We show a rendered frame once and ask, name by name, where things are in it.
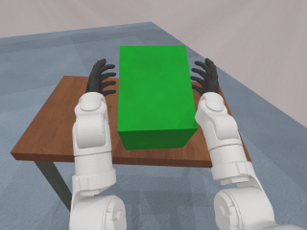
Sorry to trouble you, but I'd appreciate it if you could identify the right robot forearm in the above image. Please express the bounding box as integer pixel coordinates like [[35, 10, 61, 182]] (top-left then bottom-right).
[[195, 92, 274, 217]]

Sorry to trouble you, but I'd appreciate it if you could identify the carton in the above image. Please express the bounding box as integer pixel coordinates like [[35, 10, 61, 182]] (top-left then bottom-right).
[[117, 45, 199, 150]]

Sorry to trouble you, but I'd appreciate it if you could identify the left robot hand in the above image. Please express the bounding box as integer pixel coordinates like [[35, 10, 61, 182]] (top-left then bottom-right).
[[85, 58, 117, 96]]

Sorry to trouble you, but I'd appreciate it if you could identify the left robot upper arm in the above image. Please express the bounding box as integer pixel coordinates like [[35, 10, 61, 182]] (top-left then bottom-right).
[[70, 195, 127, 230]]

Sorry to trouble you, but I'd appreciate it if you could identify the table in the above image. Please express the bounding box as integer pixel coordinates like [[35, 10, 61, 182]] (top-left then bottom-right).
[[10, 76, 252, 213]]

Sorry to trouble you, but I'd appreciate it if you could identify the right robot hand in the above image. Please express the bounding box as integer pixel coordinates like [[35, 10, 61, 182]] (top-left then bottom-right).
[[190, 58, 219, 96]]

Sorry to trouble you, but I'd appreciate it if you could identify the left robot forearm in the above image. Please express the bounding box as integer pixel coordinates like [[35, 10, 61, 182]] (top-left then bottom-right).
[[69, 92, 117, 230]]

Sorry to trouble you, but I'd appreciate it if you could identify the right robot upper arm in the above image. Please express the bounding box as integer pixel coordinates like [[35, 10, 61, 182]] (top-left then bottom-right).
[[214, 186, 306, 230]]

